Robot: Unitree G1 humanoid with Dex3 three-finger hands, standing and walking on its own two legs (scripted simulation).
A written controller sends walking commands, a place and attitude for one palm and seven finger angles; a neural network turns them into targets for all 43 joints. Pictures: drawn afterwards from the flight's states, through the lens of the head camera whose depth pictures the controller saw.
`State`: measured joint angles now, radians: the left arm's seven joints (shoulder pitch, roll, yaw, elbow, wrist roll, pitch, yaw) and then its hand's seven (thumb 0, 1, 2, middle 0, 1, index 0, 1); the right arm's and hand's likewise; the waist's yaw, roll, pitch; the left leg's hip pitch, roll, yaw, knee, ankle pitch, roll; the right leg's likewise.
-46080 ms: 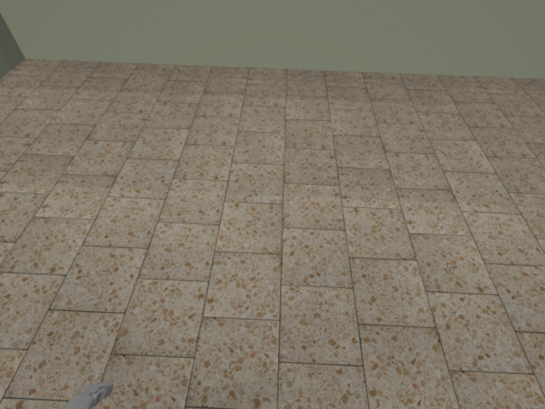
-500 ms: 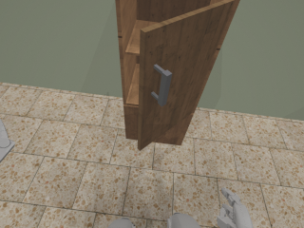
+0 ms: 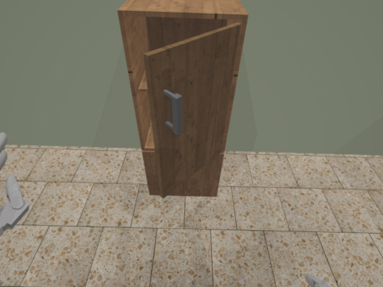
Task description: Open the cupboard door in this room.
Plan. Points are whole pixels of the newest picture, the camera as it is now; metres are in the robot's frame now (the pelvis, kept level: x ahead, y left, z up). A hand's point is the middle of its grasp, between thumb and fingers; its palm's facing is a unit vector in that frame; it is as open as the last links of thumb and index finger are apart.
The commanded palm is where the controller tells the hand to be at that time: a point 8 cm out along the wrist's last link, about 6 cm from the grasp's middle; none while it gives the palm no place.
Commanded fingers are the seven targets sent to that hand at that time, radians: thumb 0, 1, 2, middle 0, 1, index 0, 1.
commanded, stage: stop stepping back and stand still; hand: left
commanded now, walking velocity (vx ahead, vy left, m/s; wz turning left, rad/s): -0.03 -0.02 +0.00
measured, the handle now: (172, 112) +0.56 +0.09 +0.09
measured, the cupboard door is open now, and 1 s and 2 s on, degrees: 47 47 47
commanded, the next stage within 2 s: let the arm hang, fingers relaxed in 1.16 s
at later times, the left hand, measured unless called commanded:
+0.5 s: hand (17, 246) +0.14 +0.26 +0.15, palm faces +0.47 -0.79 -0.39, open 7.4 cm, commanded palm +0.07 +0.30 +0.19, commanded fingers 0.00 0.90 0.90 -0.20 -0.30 -0.20 -0.30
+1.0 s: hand out of the picture +0.10 +0.28 +0.15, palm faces +0.45 -0.79 -0.41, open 7.4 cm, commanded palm +0.04 +0.32 +0.19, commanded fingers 0.00 0.90 0.90 -0.20 -0.30 -0.20 -0.30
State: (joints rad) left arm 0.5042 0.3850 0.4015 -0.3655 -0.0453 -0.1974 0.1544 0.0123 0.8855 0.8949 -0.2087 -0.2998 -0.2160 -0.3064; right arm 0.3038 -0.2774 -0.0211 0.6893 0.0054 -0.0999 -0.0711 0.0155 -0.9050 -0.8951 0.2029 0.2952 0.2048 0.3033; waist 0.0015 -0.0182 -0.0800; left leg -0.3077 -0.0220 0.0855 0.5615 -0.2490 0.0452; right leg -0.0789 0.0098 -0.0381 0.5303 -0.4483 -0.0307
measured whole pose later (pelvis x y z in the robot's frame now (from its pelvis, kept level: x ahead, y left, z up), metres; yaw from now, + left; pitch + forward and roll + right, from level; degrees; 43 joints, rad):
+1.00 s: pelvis -0.10 +0.02 +0.01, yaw +0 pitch -2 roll -1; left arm 0.50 0.34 0.35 -0.41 -0.01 -0.17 0.16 0.02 0.89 0.90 -0.21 -0.30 -0.21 -0.31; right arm 0.25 -0.20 0.02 0.64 0.00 -0.13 -0.07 0.01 -0.90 -0.89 0.20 0.30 0.21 0.30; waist 0.03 0.00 0.04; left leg -0.22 0.01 0.03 0.45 -0.19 0.02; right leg -0.23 0.00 -0.07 0.39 -0.13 -0.01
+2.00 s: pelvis -0.09 +0.00 +0.01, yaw +2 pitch -1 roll +0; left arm 0.24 0.24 0.03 1.12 0.02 0.02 0.01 0.01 0.91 0.89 -0.20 -0.30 -0.20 -0.30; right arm 0.28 -0.19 -0.01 1.09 -0.03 0.02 -0.01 0.01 -0.91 -0.89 0.20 0.29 0.20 0.30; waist 0.00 0.04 0.04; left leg -0.23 0.00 -0.01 0.46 -0.21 0.00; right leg -0.24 -0.01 -0.10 0.45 -0.18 -0.04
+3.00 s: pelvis -0.04 -0.01 +0.02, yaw +2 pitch -1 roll +0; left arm 0.15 0.24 0.01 1.14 0.01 -0.02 0.01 0.01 0.90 0.89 -0.20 -0.30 -0.20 -0.30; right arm 0.16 -0.25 0.00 1.13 -0.02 0.00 -0.02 0.01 -0.91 -0.89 0.20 0.29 0.20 0.30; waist 0.00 0.02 0.05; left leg -0.09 0.02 -0.01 0.33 -0.22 -0.02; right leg -0.12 0.02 -0.10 0.34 -0.20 -0.05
